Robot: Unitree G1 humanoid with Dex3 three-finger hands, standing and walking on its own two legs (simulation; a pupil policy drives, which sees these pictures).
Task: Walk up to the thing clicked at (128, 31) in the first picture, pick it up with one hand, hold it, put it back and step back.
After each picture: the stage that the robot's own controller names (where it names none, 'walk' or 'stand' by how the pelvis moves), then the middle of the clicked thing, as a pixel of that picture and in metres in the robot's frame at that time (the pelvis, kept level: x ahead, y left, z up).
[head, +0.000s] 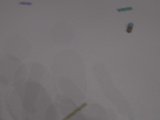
stand; (129, 27) +1.64 -0.57 -0.72
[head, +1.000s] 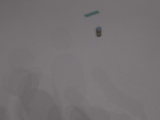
walk; (98, 31) +1.60 -0.06 -0.70
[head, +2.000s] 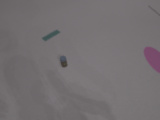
walk; (63, 61) +1.06 +0.28 -0.71
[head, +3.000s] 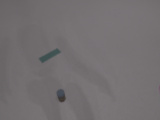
walk; (61, 95) +0.64 +0.26 -0.71
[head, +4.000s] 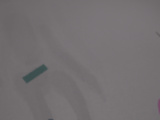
stand; out of the picture +0.39 +0.23 -0.70
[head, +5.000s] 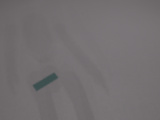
stand; out of the picture +0.34 +0.22 -0.72
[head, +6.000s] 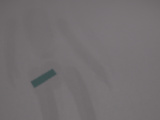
stand; out of the picture +0.33 +0.23 -0.71
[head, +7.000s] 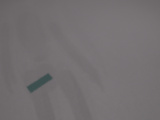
stand; out of the picture +0.32 +0.25 -0.72
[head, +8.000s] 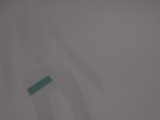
stand; out of the picture +0.32 +0.24 -0.72
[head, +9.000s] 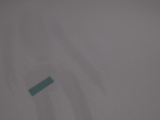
stand; out of the picture +0.31 +0.24 -0.73
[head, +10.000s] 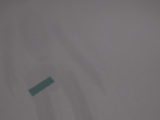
stand; out of the picture +0.30 +0.24 -0.73
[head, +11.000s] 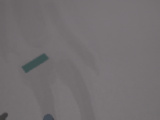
go down; out of the picture +0.35 +0.23 -0.68
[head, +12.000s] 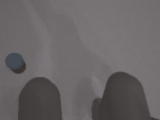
go down; (16, 64) +0.41 +0.25 -0.29
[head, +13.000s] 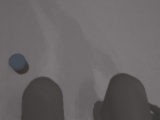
close in; (19, 64) +0.41 +0.25 -0.29
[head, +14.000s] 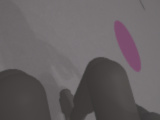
close in; out of the picture +0.40 +0.28 -0.22
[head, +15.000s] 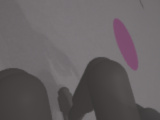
close; out of the picture +0.39 +0.28 -0.23
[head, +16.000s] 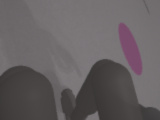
lift; out of the picture +0.36 +0.26 -0.22
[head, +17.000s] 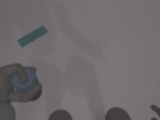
lift; (28, 85) +0.32 +0.19 -0.01
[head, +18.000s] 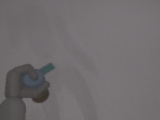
hold; (37, 86) +0.33 +0.18 +0.01
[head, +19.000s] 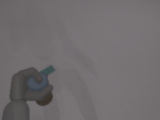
hold; (41, 89) +0.33 +0.17 +0.00
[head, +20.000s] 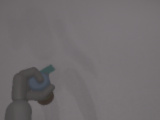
hold; (42, 89) +0.33 +0.17 +0.00
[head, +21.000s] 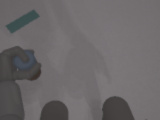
crouch; (28, 66) +0.40 +0.20 -0.07
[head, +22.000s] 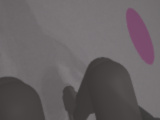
lower; out of the picture +0.41 +0.27 -0.23
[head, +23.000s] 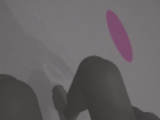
lower; out of the picture +0.41 +0.29 -0.23
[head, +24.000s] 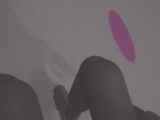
lower; out of the picture +0.41 +0.29 -0.23
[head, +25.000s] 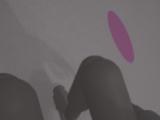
lower; out of the picture +0.41 +0.29 -0.23
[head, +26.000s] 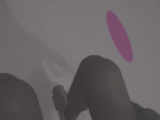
rest; out of the picture +0.41 +0.29 -0.22
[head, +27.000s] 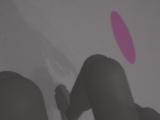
withdraw; out of the picture +0.40 +0.27 -0.23
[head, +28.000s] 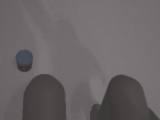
walk; (24, 61) +0.42 +0.23 -0.28
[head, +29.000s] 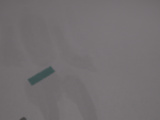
stand; out of the picture +0.34 +0.19 -0.65
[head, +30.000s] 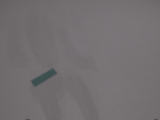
stand; out of the picture +0.36 +0.21 -0.67
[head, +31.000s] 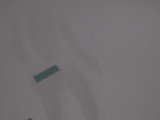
stand; out of the picture +0.35 +0.20 -0.67
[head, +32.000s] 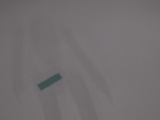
walk; out of the picture +0.37 +0.21 -0.72
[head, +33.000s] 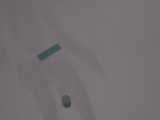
walk; (66, 101) +0.48 +0.14 -0.70
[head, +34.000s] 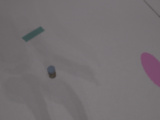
walk; (51, 72) +0.74 +0.26 -0.70
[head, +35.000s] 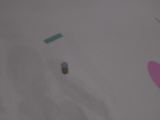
stand; (64, 68) +0.97 +0.21 -0.71
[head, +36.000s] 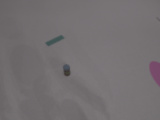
stand; (66, 70) +0.97 +0.20 -0.73
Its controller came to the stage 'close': yes
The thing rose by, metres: 0.71
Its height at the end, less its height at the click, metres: +0.00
